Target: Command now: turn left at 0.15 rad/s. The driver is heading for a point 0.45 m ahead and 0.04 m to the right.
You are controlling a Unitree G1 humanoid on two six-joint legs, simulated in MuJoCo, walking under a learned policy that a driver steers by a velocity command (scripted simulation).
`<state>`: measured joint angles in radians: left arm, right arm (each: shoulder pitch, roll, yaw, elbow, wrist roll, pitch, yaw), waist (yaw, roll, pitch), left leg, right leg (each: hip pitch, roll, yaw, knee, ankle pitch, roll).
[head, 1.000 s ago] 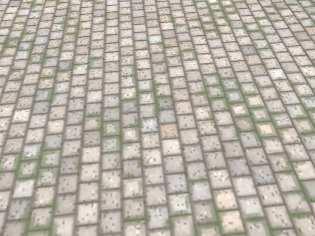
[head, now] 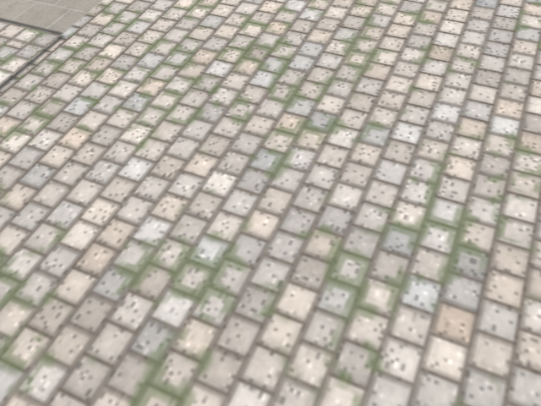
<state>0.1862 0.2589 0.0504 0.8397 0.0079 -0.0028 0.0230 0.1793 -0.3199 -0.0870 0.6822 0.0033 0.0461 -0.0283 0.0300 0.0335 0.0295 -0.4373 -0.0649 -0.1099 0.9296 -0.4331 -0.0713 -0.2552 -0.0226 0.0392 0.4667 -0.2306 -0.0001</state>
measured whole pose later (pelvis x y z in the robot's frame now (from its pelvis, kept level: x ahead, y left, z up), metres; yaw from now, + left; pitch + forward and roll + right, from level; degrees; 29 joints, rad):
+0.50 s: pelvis +0.00 +0.03 -0.01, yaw +0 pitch -2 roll +0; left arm 0.18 0.27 0.04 0.96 0.01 0.00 0.02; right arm 0.21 -0.23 -0.03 0.80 -0.01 0.00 -0.02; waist 0.02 0.00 0.03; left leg -0.19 -0.02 -0.05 0.53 -0.31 0.01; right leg -0.22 -0.04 0.04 0.51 -0.27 0.05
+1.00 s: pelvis +0.00 +0.03 -0.01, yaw +0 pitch -2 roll +0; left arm 0.20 0.24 0.03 1.08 0.00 0.01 0.04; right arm 0.24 -0.23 -0.02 0.96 0.00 0.00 -0.03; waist 0.02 0.00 0.04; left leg -0.18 -0.02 -0.05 0.51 -0.30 0.00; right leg -0.21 -0.04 0.04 0.51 -0.27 0.05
